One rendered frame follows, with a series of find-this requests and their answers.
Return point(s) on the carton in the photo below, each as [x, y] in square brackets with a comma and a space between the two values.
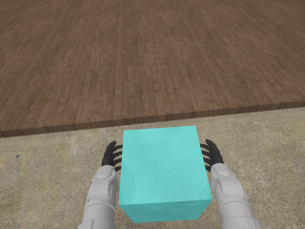
[163, 175]

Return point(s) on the robot left forearm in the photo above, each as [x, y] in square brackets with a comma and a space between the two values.
[100, 203]

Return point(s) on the robot left hand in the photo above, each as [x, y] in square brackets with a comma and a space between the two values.
[109, 156]

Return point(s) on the robot right forearm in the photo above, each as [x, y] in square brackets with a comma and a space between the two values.
[232, 202]

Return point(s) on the robot right hand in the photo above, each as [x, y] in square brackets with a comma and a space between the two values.
[213, 154]

